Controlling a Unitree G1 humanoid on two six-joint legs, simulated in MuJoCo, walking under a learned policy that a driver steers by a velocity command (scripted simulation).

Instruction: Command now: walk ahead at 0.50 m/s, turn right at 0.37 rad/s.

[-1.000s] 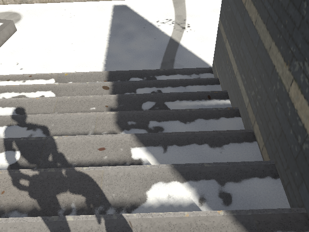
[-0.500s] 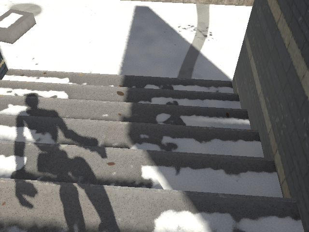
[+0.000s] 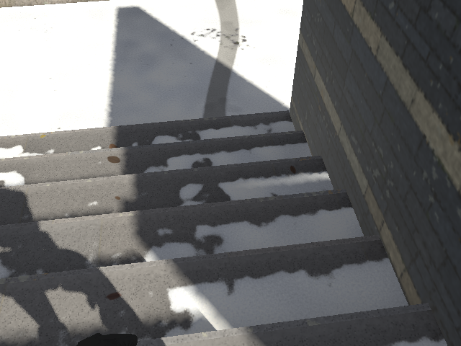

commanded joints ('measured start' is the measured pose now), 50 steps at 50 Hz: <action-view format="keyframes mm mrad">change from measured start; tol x32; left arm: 1 452 177 60 121 24 3 4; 8 146 111 33 -43 16 -3 66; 29 748 21 6 69 -32 13 106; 32 276 137 16 -52 -62 15 162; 50 41 23 11 -115 27 -11 43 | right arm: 1 73 -37 -13 -20 -19 -28 35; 19 -434 -68 -25 -377 -29 -38 81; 29 198 -275 -87 -151 33 15 112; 35 -188 -44 16 -160 -48 -6 73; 50 77 -101 6 -73 -15 35 3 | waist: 1 183 -185 -125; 25 124 -2 46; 30 74 541 -211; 32 37 112 42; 50 74 144 21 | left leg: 1 -552 9 -44 738 2 31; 5 -865 97 -272 463 348 -10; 18 -314 18 -262 -565 1165 -32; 25 -172 124 -314 -876 997 26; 28 569 226 -391 -412 1086 64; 31 444 408 -909 -874 180 225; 36 -218 145 -476 -825 490 108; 50 121 158 -373 -540 1457 119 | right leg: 1 699 -131 125 229 473 -149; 5 562 -343 700 2 -592 -297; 11 -19 -118 401 60 -197 -219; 22 28 6 428 425 -856 -110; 26 1 64 407 802 -830 -46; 29 -700 171 230 1792 -1227 109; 39 -334 -55 64 570 -208 104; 50 -258 38 -19 466 -428 54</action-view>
